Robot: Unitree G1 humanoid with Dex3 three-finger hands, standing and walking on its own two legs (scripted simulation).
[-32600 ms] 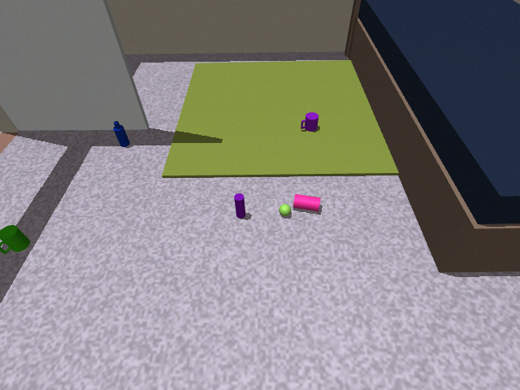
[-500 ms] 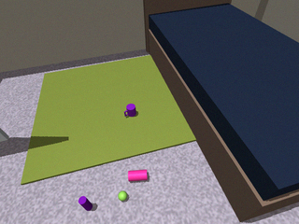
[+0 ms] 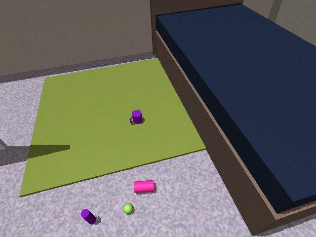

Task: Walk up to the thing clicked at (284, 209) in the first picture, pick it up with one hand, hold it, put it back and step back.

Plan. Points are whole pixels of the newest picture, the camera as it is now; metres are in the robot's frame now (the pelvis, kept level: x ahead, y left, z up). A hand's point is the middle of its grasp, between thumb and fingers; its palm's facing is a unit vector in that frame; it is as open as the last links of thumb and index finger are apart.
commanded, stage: stand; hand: left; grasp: from above
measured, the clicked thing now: (128, 208) +0.45 +0.23 -0.75
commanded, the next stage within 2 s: step back in 0.50 s
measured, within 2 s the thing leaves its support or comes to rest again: neither
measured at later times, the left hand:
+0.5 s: hand out of the picture +0.07 +0.25 -0.16, palm faces +0.01 -0.94 -0.34, open 7.4 cm
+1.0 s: hand out of the picture +0.06 +0.33 -0.18, palm faces -0.03 -0.93 -0.36, open 7.4 cm
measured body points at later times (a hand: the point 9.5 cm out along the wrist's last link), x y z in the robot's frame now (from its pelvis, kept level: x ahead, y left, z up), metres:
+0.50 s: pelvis +0.00 +0.00 +0.00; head +0.01 -0.01 +0.45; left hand +0.07 +0.30 -0.13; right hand +0.07 -0.29 -0.14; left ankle -0.02 +0.14 -0.75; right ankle -0.01 -0.11 -0.75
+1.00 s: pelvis -0.08 +0.06 -0.02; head +0.00 +0.09 +0.42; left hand +0.06 +0.37 -0.16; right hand -0.02 -0.25 -0.13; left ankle -0.06 +0.16 -0.75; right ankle -0.11 -0.08 -0.67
